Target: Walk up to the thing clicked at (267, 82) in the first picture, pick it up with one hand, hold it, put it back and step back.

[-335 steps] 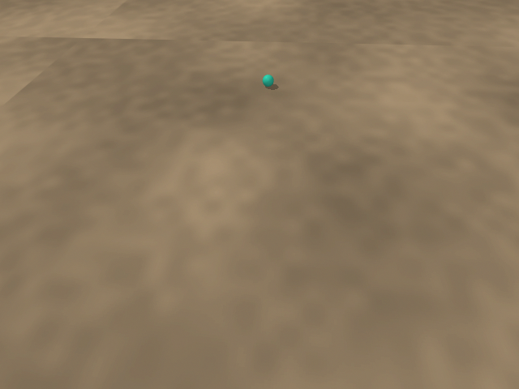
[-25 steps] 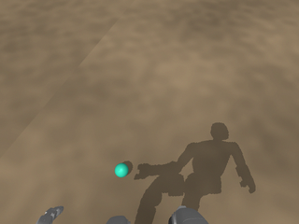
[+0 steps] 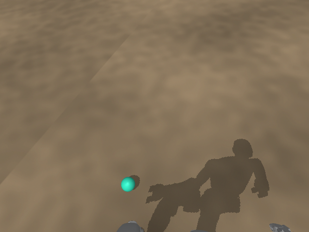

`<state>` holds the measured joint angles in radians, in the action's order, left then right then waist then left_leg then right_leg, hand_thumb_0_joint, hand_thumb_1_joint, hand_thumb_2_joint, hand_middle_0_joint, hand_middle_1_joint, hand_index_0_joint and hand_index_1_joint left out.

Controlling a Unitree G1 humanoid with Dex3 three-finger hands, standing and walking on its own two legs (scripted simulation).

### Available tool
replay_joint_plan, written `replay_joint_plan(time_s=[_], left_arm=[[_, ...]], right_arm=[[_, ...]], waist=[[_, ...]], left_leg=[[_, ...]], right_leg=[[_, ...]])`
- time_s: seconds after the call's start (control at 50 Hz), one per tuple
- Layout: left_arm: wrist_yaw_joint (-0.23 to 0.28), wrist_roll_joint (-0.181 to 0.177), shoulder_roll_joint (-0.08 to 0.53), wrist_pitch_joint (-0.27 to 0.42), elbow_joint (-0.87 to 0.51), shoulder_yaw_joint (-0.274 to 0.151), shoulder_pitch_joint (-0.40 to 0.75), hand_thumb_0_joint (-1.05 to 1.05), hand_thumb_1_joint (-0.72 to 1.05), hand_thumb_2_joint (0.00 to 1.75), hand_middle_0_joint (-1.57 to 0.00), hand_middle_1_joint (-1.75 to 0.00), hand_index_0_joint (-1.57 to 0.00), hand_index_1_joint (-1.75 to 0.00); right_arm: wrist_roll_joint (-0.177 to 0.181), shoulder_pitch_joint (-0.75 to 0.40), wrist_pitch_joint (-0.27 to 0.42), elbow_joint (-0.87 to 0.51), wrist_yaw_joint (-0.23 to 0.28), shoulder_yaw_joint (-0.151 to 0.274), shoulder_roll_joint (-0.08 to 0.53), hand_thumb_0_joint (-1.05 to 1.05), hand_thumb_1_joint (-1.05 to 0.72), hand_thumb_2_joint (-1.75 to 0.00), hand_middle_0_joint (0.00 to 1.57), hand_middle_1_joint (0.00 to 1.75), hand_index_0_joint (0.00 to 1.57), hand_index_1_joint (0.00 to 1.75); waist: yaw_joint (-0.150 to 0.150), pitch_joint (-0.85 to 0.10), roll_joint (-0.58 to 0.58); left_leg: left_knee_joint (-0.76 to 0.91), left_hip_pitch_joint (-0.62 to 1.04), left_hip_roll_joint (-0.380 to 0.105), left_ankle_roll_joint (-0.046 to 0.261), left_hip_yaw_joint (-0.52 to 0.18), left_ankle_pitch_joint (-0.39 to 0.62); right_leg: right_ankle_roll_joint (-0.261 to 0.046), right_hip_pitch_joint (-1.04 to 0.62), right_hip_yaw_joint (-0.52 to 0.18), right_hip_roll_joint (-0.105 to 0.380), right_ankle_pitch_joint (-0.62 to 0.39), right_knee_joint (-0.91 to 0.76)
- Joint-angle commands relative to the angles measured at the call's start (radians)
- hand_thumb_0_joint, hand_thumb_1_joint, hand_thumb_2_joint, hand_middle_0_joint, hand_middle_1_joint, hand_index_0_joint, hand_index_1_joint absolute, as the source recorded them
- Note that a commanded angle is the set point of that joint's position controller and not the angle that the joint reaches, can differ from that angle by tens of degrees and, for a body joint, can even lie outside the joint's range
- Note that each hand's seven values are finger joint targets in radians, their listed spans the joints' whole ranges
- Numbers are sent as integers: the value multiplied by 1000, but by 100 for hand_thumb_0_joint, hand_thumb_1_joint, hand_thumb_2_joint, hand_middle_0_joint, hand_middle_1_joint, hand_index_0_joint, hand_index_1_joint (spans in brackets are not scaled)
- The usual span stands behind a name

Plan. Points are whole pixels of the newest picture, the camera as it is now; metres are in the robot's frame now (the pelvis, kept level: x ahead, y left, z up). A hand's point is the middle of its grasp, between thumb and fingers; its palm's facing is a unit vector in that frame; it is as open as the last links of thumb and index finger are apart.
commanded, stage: walk up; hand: left
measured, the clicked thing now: (128, 184) +0.45 +0.23 -0.71
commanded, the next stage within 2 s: none
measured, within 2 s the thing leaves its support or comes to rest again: neither
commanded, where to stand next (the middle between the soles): +0.10 +0.02 m, yaw +2 degrees
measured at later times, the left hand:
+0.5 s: hand out of the picture +0.10 +0.28 -0.13, palm faces +0.04 -0.95 -0.32, open 7.4 cm
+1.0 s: hand out of the picture +0.07 +0.29 -0.13, palm faces +0.06 -0.94 -0.33, open 7.4 cm
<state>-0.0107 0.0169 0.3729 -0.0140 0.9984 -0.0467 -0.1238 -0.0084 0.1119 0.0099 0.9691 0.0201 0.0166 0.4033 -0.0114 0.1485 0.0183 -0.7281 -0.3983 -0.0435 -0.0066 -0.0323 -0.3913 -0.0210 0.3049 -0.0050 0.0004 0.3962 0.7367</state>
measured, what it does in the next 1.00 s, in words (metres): stands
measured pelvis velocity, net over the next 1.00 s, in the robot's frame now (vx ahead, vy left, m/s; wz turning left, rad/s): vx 0.01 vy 0.03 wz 0.06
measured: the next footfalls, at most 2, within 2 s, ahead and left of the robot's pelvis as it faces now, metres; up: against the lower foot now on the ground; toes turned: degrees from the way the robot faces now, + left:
none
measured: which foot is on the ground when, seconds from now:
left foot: down 0.00-1.00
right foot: down 0.00-1.00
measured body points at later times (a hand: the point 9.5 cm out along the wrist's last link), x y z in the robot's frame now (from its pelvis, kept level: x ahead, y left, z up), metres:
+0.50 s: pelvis -0.01 +0.02 +0.02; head +0.01 +0.03 +0.47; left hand +0.10 +0.33 -0.10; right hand +0.08 -0.27 -0.11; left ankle +0.04 +0.16 -0.72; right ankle +0.00 -0.11 -0.72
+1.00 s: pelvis +0.01 +0.03 +0.03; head +0.03 +0.03 +0.48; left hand +0.07 +0.34 -0.11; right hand +0.14 -0.26 -0.10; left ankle +0.04 +0.16 -0.72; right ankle +0.00 -0.11 -0.72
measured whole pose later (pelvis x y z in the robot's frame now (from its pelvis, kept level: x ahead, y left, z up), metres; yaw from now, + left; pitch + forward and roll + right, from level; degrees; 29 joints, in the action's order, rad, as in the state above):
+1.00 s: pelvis +0.01 +0.03 +0.03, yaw +3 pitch -2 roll -1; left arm -0.01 0.01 0.35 0.00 1.14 -0.02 -0.08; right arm -0.01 0.04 0.02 1.11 -0.01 0.01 0.34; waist -0.01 0.07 0.01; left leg -0.40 -0.21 0.00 -0.01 -0.06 -0.16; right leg 0.03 0.11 0.04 0.04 0.23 0.37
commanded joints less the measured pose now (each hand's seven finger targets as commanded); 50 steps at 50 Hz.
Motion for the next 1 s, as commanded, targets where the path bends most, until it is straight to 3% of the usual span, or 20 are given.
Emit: replay_joint_plan(time_s=[0.0,0.02,0.04,0.08,0.1,0.14,0.22,0.28,0.36,0.44,0.5,0.54,0.62,0.76,0.86,0.98], left_arm=[[22,-4,258,41,-86,-47,125,0,90,90,-20,-30,-20,-30],[23,-6,246,42,-74,-46,119,0,90,90,-20,-30,-20,-30],[23,-10,238,42,-61,-45,106,0,90,90,-20,-30,-20,-30],[20,-12,226,44,-54,-34,64,0,90,90,-20,-30,-20,-30],[20,-13,226,44,-42,-34,64,0,90,90,-20,-30,-20,-30],[20,-7,228,44,-23,-36,106,0,90,90,-20,-30,-20,-30],[16,-9,229,42,-4,-36,127,0,90,90,-20,-30,-20,-30],[12,-12,211,37,11,-37,143,0,90,90,-20,-30,-20,-30],[7,-14,197,36,29,-34,132,0,90,90,-20,-30,-20,-30],[4,-18,183,36,42,-31,120,0,90,90,-20,-30,-20,-30],[3,-18,180,37,45,-27,121,0,90,90,-20,-30,-20,-30],[3,-19,180,36,51,-22,115,0,90,90,-20,-30,-20,-30],[4,-18,178,38,59,-17,115,0,90,90,-20,-30,-20,-30],[10,-17,185,43,76,-12,105,0,90,90,-20,-30,-20,-30],[13,-15,186,45,85,-9,101,0,90,90,-20,-30,-20,-30],[16,-13,185,45,86,-10,93,0,90,90,-20,-30,-20,-30]], right_arm=[[18,4,25,-30,-3,52,179,0,-90,-90,20,30,20,30],[18,2,26,-26,-4,49,169,0,-90,-90,20,30,20,30],[15,-1,26,-20,-4,45,159,0,-90,-90,20,30,20,30],[4,-24,28,-18,-5,41,171,0,-90,-90,20,30,20,30],[6,-54,26,-11,-10,41,179,0,-90,-90,20,30,20,30],[6,-65,16,7,-16,36,162,0,-90,-90,20,30,20,30],[-1,-59,12,45,-22,31,172,0,-90,-90,20,30,20,30],[-4,-59,17,62,-26,28,173,0,-90,-90,20,30,20,30],[-5,-78,26,73,-24,22,174,0,-90,-90,20,30,20,30],[-4,-76,38,76,-20,20,173,0,-90,-90,20,30,20,30],[-4,-76,39,75,-17,22,173,0,-90,-90,20,30,20,30],[-3,-81,38,73,-17,26,173,0,-90,-90,20,30,20,30],[0,-70,37,82,-15,27,165,0,-90,-90,20,30,20,30],[6,-79,31,81,-17,31,158,0,-90,-90,20,30,20,30],[6,-95,24,83,-19,34,154,0,-90,-90,20,30,20,30],[7,-107,21,86,-17,35,155,0,-90,-90,20,30,20,30]], waist=[[43,-172,-125],[38,-198,-125],[28,-214,-135],[8,-234,-129],[-1,-231,-113],[10,-189,-109],[16,-148,-83],[11,-123,-57],[1,-110,-18],[-6,-158,26],[-3,-186,31],[-2,-187,43],[3,-234,32],[11,-231,3],[16,-212,1],[13,-226,5]], left_leg=[[101,157,21,26,18,189],[124,172,12,32,5,299],[141,197,2,38,-4,353],[167,254,-36,56,-57,378],[155,246,-32,58,-59,349],[185,221,-7,33,-35,232],[237,235,-4,27,-41,151],[307,202,-32,26,-86,136],[370,146,-52,23,-118,100],[404,131,-80,26,-140,186],[409,134,-85,29,-142,233],[419,145,-82,26,-145,217],[411,183,-87,29,-137,311],[383,222,-76,30,-117,406],[384,226,-69,28,-114,381],[376,265,-68,27,-101,441]], right_leg=[[-84,8,-185,194,-394,-248],[-54,-27,-155,177,-433,-224],[-46,-44,-146,167,-445,-215],[-38,-22,-157,158,-351,-230],[-31,-23,-144,146,-261,-275],[-32,-18,-167,168,-132,-349],[-39,26,-172,176,16,-409],[-24,-2,-132,137,72,-420],[-19,-72,-108,119,15,-423],[-15,-176,-67,103,-122,-383],[-9,-215,-52,104,-169,-391],[-6,-205,-48,102,-163,-392],[-1,-239,-39,111,-215,-398],[9,-230,-33,126,-282,-415],[11,-216,-26,129,-275,-427],[11,-217,-17,133,-306,-428]])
